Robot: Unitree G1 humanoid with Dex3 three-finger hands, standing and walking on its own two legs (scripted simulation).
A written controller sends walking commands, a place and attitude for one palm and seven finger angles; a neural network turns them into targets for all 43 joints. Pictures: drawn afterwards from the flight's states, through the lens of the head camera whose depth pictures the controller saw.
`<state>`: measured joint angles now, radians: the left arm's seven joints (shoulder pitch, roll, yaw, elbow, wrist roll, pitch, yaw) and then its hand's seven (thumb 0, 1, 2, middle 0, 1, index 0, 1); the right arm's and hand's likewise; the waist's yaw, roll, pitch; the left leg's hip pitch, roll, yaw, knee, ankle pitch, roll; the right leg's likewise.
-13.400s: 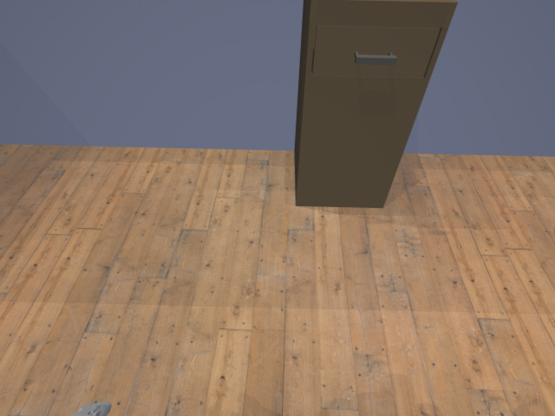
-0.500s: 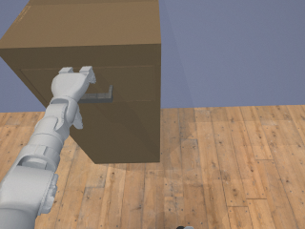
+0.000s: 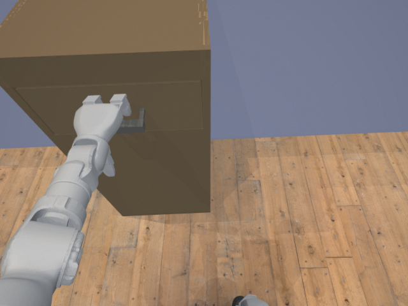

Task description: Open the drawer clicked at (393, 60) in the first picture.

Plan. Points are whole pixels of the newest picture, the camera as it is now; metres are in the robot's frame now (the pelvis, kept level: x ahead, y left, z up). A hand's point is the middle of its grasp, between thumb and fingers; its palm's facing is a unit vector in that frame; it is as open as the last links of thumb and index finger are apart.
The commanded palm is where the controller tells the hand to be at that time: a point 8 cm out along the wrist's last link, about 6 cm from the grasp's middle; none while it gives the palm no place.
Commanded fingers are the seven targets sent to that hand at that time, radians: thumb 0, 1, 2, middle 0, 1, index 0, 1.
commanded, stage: lower the fingers behind the handle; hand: left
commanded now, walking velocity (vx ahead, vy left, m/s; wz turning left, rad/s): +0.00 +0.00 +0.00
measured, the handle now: (117, 120) +0.52 +0.20 +0.02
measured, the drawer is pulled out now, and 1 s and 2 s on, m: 0.00 0.00 0.00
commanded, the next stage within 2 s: close the thumb around the handle in 0.98 s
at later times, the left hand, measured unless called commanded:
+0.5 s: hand (115, 144) +0.46 +0.20 +0.00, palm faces -0.05 -0.01 -1.00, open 13.8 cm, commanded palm +0.44 +0.21 +0.05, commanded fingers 0.00 -0.50 0.30 -0.30 -1.20 -0.30 -1.20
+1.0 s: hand (114, 145) +0.46 +0.20 -0.01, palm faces -0.04 -0.01 -1.00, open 13.8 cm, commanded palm +0.44 +0.21 +0.05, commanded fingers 0.00 -0.50 0.30 -0.30 -1.20 -0.30 -1.20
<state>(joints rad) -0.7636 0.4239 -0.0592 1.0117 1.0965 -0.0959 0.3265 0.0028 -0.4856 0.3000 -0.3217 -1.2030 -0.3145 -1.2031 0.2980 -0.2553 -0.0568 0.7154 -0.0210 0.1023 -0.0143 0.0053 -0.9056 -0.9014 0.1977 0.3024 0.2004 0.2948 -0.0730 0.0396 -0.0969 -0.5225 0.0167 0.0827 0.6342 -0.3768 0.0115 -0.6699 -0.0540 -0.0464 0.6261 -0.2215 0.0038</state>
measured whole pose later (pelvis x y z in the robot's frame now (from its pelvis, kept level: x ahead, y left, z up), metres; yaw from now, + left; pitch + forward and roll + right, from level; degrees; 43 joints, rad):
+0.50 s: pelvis -0.01 +0.00 -0.01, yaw +0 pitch +19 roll +1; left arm -0.78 0.43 -0.03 1.07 1.11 -0.09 0.39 0.00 -0.49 0.30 -0.32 -1.20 -0.31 -1.20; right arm 0.31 -0.27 -0.06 0.74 -0.04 0.09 -0.01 0.00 -0.91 -0.90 0.20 0.30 0.20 0.29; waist -0.10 0.04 -0.11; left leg -0.65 0.02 0.08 0.74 -0.41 0.01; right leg -0.80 -0.05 -0.05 0.72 -0.25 0.00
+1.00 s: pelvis -0.01 +0.00 -0.02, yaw +0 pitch +19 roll +1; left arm -0.78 0.43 -0.04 1.06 1.11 -0.09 0.40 0.00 -0.49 0.30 -0.30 -1.20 -0.31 -1.20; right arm 0.31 -0.27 -0.06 0.73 -0.03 0.09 -0.01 0.00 -0.91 -0.90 0.20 0.30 0.20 0.29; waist -0.10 0.04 -0.12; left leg -0.69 0.02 0.08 0.79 -0.43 0.01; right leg -0.83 -0.05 -0.04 0.75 -0.26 0.00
